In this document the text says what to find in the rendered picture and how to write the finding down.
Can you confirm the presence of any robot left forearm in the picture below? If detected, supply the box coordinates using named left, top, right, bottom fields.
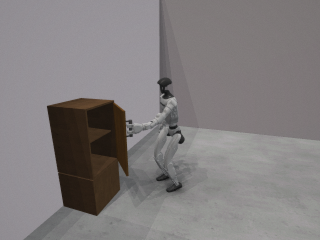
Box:
left=142, top=114, right=165, bottom=131

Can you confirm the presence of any robot left hand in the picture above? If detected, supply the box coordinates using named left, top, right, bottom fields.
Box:
left=126, top=123, right=143, bottom=135

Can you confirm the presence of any robot thigh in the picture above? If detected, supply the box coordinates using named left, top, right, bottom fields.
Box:
left=154, top=127, right=170, bottom=160
left=163, top=131, right=185, bottom=170

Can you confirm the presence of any cupboard door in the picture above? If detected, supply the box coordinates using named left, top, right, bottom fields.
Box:
left=113, top=103, right=129, bottom=176

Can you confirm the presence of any robot left thigh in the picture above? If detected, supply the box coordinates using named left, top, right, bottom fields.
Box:
left=163, top=131, right=185, bottom=170

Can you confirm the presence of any robot right hand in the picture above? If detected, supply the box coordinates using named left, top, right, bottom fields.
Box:
left=158, top=124, right=166, bottom=135

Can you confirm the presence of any robot right thigh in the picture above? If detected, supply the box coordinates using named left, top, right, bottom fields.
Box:
left=154, top=127, right=170, bottom=160

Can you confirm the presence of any robot left upper arm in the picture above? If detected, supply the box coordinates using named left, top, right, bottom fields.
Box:
left=156, top=98, right=177, bottom=118

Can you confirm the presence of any handle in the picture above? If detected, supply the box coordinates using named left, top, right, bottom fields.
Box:
left=126, top=119, right=133, bottom=137

